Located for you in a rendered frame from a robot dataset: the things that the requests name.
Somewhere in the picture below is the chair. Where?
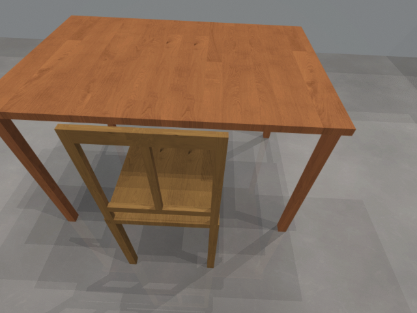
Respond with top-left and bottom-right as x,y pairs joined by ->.
54,124 -> 229,268

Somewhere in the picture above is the table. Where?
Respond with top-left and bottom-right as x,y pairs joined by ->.
0,16 -> 356,232

